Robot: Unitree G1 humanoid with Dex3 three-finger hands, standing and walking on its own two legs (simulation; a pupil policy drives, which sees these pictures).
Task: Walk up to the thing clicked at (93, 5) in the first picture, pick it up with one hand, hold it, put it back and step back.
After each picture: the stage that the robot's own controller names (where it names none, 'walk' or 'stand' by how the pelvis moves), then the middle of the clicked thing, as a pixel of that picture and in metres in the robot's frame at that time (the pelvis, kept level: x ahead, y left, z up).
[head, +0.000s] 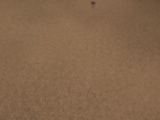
stand; (92, 5) +2.30 -0.19 -0.72
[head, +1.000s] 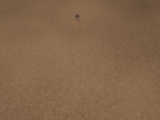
walk; (77, 19) +2.17 +0.17 -0.70
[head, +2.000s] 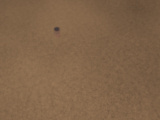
walk; (57, 32) +1.55 +0.36 -0.72
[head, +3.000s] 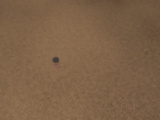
walk; (56, 63) +1.05 +0.30 -0.72
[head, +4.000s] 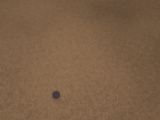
walk; (56, 97) +0.66 +0.20 -0.69
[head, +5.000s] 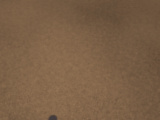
walk; out of the picture +0.45 +0.14 -0.70
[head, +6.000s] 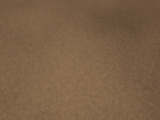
stand; out of the picture +0.40 +0.13 -0.71
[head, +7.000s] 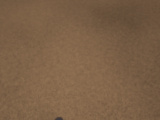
stand; out of the picture +0.44 +0.13 -0.70
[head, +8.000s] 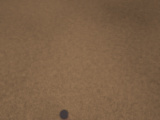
stand; (64, 116) +0.46 +0.10 -0.70
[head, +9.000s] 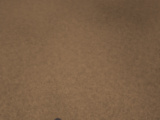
stand; out of the picture +0.39 +0.16 -0.70
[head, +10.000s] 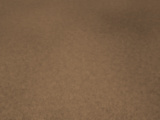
stand; out of the picture +0.43 +0.15 -0.72
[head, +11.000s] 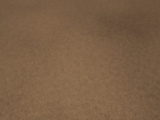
stand; out of the picture +0.39 +0.15 -0.73
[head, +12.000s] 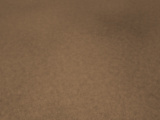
stand; out of the picture +0.39 +0.15 -0.73
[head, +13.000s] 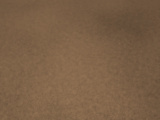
stand; out of the picture +0.38 +0.15 -0.73
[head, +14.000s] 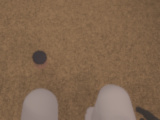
go down; (40, 60) +0.48 +0.14 -0.38
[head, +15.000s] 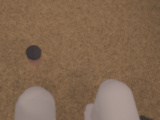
approach; (34, 56) +0.49 +0.14 -0.33
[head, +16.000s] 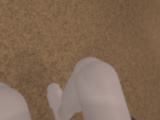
close in; out of the picture +0.49 +0.19 -0.24
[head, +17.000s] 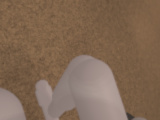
close; out of the picture +0.48 +0.21 -0.25
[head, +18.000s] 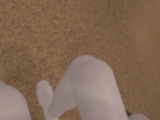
lift; out of the picture +0.45 +0.18 -0.25
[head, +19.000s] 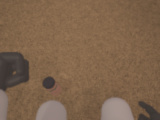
lift; (52, 86) +0.42 +0.13 -0.43
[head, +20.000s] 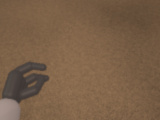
go down; out of the picture +0.33 +0.11 -0.67
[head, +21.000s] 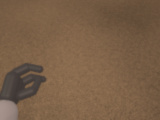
close; out of the picture +0.33 +0.13 -0.68
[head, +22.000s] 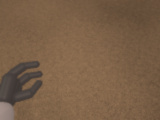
stand; out of the picture +0.35 +0.14 -0.67
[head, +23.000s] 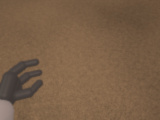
stand; out of the picture +0.34 +0.13 -0.68
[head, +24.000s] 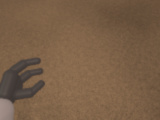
stand; out of the picture +0.33 +0.12 -0.67
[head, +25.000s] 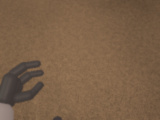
stand; out of the picture +0.35 +0.13 -0.64
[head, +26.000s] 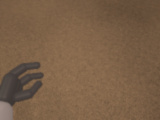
stand; out of the picture +0.33 +0.13 -0.67
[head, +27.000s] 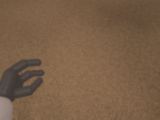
stand; out of the picture +0.33 +0.12 -0.68
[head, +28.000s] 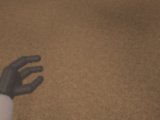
stand; out of the picture +0.33 +0.13 -0.68
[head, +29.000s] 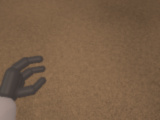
stand; out of the picture +0.34 +0.13 -0.67
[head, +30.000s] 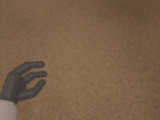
stand; out of the picture +0.34 +0.13 -0.66
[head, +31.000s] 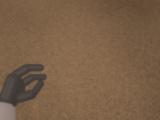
stand; out of the picture +0.34 +0.13 -0.66
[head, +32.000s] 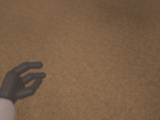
stand; out of the picture +0.32 +0.12 -0.68
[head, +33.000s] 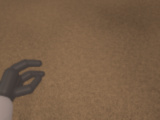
stand; out of the picture +0.32 +0.13 -0.68
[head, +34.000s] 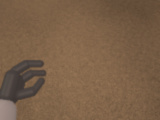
close; out of the picture +0.34 +0.12 -0.66
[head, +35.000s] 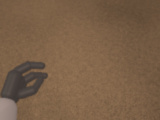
close; out of the picture +0.33 +0.13 -0.67
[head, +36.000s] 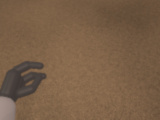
stand; out of the picture +0.33 +0.13 -0.68
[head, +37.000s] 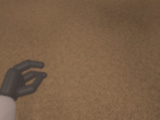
stand; out of the picture +0.32 +0.13 -0.68
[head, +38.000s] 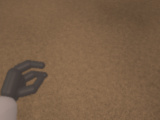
close; out of the picture +0.33 +0.13 -0.68
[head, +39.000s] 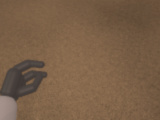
stand; out of the picture +0.33 +0.13 -0.68
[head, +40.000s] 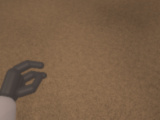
close; out of the picture +0.33 +0.13 -0.68
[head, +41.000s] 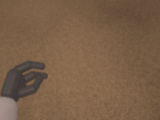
close; out of the picture +0.33 +0.13 -0.68
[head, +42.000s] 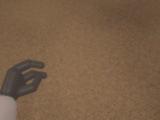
close; out of the picture +0.33 +0.13 -0.68
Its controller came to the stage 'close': yes
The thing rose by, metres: 0.01
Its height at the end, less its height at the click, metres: +0.00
